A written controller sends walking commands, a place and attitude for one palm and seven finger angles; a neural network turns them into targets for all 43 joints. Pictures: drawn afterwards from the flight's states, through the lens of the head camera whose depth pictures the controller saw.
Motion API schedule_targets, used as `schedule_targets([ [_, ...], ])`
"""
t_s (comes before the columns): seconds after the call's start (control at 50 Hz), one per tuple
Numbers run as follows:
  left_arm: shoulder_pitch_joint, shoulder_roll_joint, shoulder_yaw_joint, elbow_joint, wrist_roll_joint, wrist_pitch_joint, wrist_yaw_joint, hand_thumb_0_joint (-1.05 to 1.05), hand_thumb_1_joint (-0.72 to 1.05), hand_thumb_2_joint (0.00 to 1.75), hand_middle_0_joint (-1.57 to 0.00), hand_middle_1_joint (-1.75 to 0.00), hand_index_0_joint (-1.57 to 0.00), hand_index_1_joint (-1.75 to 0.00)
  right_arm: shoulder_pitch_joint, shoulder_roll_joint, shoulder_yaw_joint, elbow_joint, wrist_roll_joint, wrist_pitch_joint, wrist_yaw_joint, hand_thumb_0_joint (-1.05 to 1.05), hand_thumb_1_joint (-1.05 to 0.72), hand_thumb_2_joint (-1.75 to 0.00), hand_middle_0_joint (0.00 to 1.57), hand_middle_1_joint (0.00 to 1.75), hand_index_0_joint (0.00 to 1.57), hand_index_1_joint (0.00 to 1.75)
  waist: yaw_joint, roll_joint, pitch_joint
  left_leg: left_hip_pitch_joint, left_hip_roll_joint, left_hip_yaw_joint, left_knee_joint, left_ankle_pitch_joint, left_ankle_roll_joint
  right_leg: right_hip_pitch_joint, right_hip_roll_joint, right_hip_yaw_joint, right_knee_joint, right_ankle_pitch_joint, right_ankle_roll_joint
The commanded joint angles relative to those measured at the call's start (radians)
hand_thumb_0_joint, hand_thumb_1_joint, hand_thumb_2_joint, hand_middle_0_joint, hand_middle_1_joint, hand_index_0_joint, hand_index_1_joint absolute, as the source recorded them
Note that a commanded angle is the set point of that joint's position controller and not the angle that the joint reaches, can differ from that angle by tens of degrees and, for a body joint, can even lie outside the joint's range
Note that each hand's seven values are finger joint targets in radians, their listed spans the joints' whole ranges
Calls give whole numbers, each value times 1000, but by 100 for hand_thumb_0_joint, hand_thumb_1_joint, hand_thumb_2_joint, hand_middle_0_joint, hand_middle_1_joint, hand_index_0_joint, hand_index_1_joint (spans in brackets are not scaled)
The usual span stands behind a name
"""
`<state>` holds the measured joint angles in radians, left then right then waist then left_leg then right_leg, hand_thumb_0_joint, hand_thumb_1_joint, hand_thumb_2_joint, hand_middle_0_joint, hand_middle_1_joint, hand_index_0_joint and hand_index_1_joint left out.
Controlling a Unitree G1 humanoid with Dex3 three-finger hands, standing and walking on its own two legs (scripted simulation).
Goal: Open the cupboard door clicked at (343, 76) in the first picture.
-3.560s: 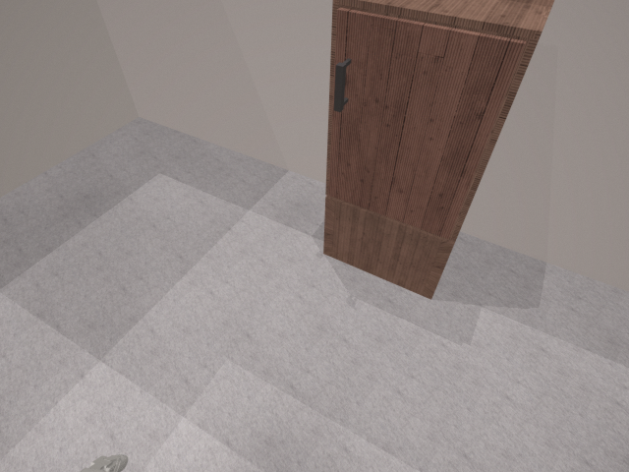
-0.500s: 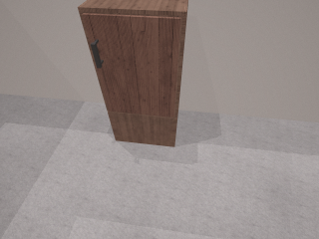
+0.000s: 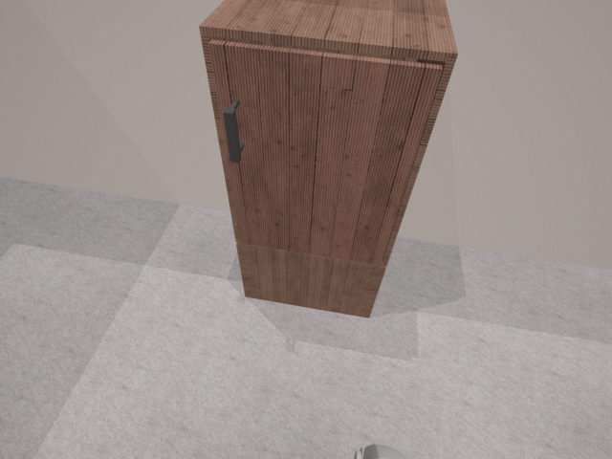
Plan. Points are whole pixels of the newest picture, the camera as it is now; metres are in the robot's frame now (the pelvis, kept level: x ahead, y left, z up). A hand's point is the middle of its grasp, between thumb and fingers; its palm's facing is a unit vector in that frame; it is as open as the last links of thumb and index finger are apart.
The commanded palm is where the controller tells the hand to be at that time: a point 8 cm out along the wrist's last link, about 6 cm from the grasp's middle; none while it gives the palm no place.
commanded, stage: take the last steps up to it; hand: left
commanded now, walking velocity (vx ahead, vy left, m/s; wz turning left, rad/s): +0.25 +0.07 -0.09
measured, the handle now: (235, 131) +0.73 +0.21 +0.01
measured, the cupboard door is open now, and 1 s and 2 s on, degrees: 0 0 0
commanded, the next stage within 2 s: come to a stop and stand still in 0.20 s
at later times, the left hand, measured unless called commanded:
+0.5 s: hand (192, 417) +0.21 +0.19 -0.16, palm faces +0.02 -0.97 -0.24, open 7.2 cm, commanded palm none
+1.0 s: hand (138, 435) +0.18 +0.27 -0.18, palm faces -0.03 -0.98 -0.19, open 7.3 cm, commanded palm none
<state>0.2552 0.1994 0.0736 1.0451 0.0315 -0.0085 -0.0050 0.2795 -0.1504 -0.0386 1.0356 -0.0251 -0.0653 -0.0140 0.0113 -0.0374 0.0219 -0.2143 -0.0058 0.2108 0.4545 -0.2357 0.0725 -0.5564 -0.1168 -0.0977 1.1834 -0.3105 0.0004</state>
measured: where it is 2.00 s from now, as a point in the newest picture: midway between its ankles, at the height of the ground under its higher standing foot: outside the picture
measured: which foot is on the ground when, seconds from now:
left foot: down 0.00-0.26, up 0.28-0.62, down 0.64-1.00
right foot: up 0.00-0.24, down 0.26-0.64, up 0.66-1.00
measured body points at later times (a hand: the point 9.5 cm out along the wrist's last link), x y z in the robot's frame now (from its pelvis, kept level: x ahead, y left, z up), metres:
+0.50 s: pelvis +0.16 +0.01 +0.00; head +0.18 -0.01 +0.45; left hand +0.21 +0.24 -0.14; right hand +0.17 -0.22 -0.16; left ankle +0.18 +0.15 -0.70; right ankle +0.18 -0.10 -0.74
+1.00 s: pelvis +0.14 +0.07 +0.01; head +0.16 +0.11 +0.46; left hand +0.18 +0.32 -0.16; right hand +0.18 -0.17 -0.12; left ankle +0.21 +0.15 -0.74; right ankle +0.05 -0.10 -0.65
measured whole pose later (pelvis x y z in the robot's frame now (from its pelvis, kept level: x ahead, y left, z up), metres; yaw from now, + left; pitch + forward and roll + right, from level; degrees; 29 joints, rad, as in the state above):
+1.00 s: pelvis +0.14 +0.07 +0.01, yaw -5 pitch +0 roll -3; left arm 0.25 0.24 0.09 1.02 0.03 0.09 0.01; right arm 0.20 -0.14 -0.04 0.99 -0.03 0.00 -0.04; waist -0.01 -0.03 0.02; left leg -0.30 0.07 0.14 0.39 -0.10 0.05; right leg -0.36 -0.03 0.04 1.02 -0.39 0.05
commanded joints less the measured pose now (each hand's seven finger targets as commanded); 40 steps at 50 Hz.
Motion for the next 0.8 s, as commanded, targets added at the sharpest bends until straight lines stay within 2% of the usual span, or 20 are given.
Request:
schedule_targets([
  [0.0, 29, 4, -1, -50, 0, 9, -1, 0, 90, 90, -20, -30, -20, -30, 66, -117, -22, -6, 3, -10, -3, 0, -90, -90, 20, 30, 20, 30, 9, 63, 82, -14, 291, -240, -325, 22, 117, -33, -46, 54, -161, 72, 12],
  [0.14, -89, -17, -8, -109, 2, -11, 6, 0, 90, 90, -20, -30, -20, -30, 152, -109, -24, 47, -5, -2, -3, 0, -90, -90, 20, 30, 20, 30, -28, 44, 92, 124, 292, -202, -226, 248, 126, 47, 10, -2, -481, 42, -5],
  [0.18, -42, -18, -7, -97, 4, -20, 9, 0, 90, 90, -20, -30, -20, -30, 153, -107, -21, 57, -3, 3, -5, 0, -90, -90, 20, 30, 20, 30, -7, 44, 65, 138, 266, -148, -120, 371, 93, 149, 47, -36, -566, 71, -18],
  [0.2, 39, -5, -5, -71, 6, -27, 11, 0, 90, 90, -20, -30, -20, -30, 145, -108, -18, 60, 2, 5, -5, 0, -90, -90, 20, 30, 20, 30, 30, 34, 20, 121, 233, -114, -10, 428, 62, 272, 69, -48, -643, 122, -27],
  [0.22, 153, 44, 6, -37, 9, -43, 16, 0, 90, 90, -20, -30, -20, -30, 140, -98, -17, 56, 12, 1, 1, 0, -90, -90, 20, 30, 20, 30, 75, -51, -50, 26, 181, -78, 175, 404, 22, 467, 25, 31, -702, 201, -54],
  [0.24, 265, 131, 27, -8, 14, -56, 26, 0, 90, 90, -20, -30, -20, -30, 156, -59, -12, 27, 20, -6, 6, 0, -90, -90, 20, 30, 20, 30, 95, -240, -136, -216, 67, -13, 433, 92, -37, 691, -224, 372, -760, 353, -153],
  [0.26, 314, 186, 32, 5, -8, -57, 27, 0, 90, 90, -20, -30, -20, -30, 148, -71, -11, 4, 13, -2, 7, 0, -90, -90, 20, 30, 20, 30, 88, -239, -149, -341, -1, -63, 669, -344, -67, 742, -375, 563, -866, 508, -270],
  [0.28, 248, 167, 35, -5, -12, -57, 35, 0, 90, 90, -20, -30, -20, -30, 115, -90, -18, 12, 11, 9, 2, 0, -90, -90, 20, 30, 20, 30, 79, -135, -121, -353, 51, -176, 745, -316, -60, 666, -362, 509, -881, 425, -286],
  [0.34, 28, 41, -4, -61, -5, -44, 52, 0, 90, 90, -20, -30, -20, -30, 71, -9, -1, 23, 12, 51, -3, 0, -90, -90, 20, 30, 20, 30, -11, 29, 42, -225, 113, -211, 618, -192, -87, 291, -239, 223, -902, 580, -190],
  [0.36, -11, 39, -9, -69, -1, -39, 54, 0, 90, 90, -20, -30, -20, -30, 102, 15, 3, 31, 15, 68, -4, 0, -90, -90, 20, 30, 20, 30, -37, 7, 33, -158, 104, -195, 533, -181, -97, 234, -203, 137, -886, 640, -169],
  [0.4, -24, 72, -6, -75, -1, -24, 54, 0, 90, 90, -20, -30, -20, -30, 119, 15, -1, 30, 23, 90, -3, 0, -90, -90, 20, 30, 20, 30, -36, -77, -6, -126, 76, -161, 423, -151, -110, 264, -166, 67, -848, 666, -156],
  [0.46, 5, 113, 10, -73, -4, -3, 52, 0, 90, 90, -20, -30, -20, -30, 63, -24, -16, -3, 17, 103, -1, 0, -90, -90, 20, 30, 20, 30, -3, -125, -31, -161, 48, -142, 399, -136, -123, 333, -170, 93, -818, 692, -168],
  [0.52, -23, 137, 24, -82, 2, 12, 51, 0, 90, 90, -20, -30, -20, -30, 23, -48, -28, -33, 17, 101, -3, 0, -90, -90, 20, 30, 20, 30, -4, -153, -44, -155, 51, -147, 327, -138, -126, 359, -184, 99, -771, 700, -173],
  [0.58, -56, 131, 25, -88, -8, 28, 48, 0, 90, 90, -20, -30, -20, -30, 71, -70, -33, -23, 15, 87, -5, 0, -90, -90, 20, 30, 20, 30, -42, -118, -72, 11, 57, -131, 51, 126, -119, 307, -124, 59, -651, 507, -92],
  [0.6, -17, 90, 15, -93, -14, 35, 44, 0, 90, 90, -20, -30, -20, -30, 82, -122, -40, -22, 10, 75, -8, 0, -90, -90, 20, 30, 20, 30, -37, 40, -108, 123, 157, -216, -16, 356, -88, 230, -52, 24, -549, 282, -36],
  [0.62, 36, 29, 2, -99, -22, 43, 45, 0, 90, 90, -20, -30, -20, -30, 82, -210, -52, -45, 5, 65, -10, 0, -90, -90, 20, 30, 20, 30, -30, 332, -126, 135, 396, -473, -93, 695, 5, 124, 70, -23, -374, -199, 30],
  [0.64, 31, 48, 2, -97, -21, 50, 53, 0, 90, 90, -20, -30, -20, -30, 62, -235, -53, -61, 0, 73, -19, 0, -90, -90, 20, 30, 20, 30, -42, 304, -127, 30, 456, -510, -115, 708, 103, 165, 105, 84, -187, -351, 23],
  [0.66, 18, 52, 8, -91, -16, 58, 54, 0, 90, 90, -20, -30, -20, -30, 15, -221, -50, -69, -2, 71, -27, 0, -90, -90, 20, 30, 20, 30, -33, 227, -91, -36, 436, -456, -143, 550, 112, 158, 98, 135, -79, -314, 14],
  [0.7, 22, 68, 19, -67, -6, 61, 44, 0, 90, 90, -20, -30, -20, -30, -70, -182, -36, -90, -4, 69, -39, 0, -90, -90, 20, 30, 20, 30, -11, 243, -27, -52, 355, -395, -148, 419, 81, 77, 102, 169, 15, -189, 19],
  [0.78, 57, 80, 23, -57, -6, 63, 31, 0, 90, 90, -20, -30, -20, -30, -34, -164, -34, -84, 4, 56, -47, 0, -90, -90, 20, 30, 20, 30, -17, 158, -96, 86, 318, -315, -137, 470, 55, 31, 107, 171, 61, -69, 48],
])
